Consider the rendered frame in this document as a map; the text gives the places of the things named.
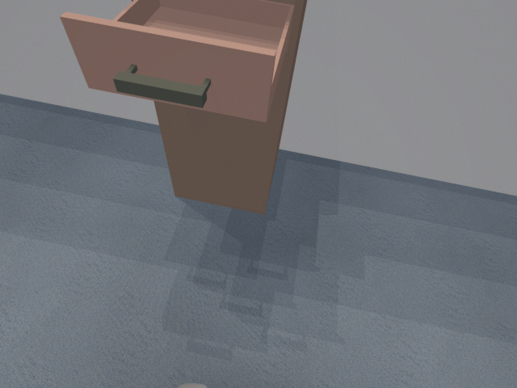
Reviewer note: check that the cabinet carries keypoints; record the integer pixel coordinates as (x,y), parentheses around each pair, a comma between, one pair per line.
(228,160)

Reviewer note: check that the drawer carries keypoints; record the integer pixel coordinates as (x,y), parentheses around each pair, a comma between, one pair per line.
(238,44)

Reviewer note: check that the handle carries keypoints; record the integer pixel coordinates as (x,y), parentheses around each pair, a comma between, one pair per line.
(156,88)

